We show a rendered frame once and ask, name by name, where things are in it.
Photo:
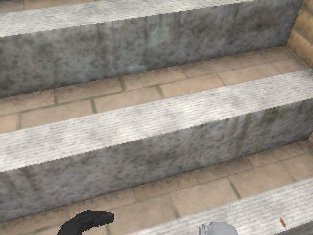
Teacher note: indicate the robot left hand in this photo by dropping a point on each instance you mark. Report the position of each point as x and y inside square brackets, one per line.
[84, 221]

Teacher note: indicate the right robot thigh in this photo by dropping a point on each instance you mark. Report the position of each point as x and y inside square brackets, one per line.
[217, 228]

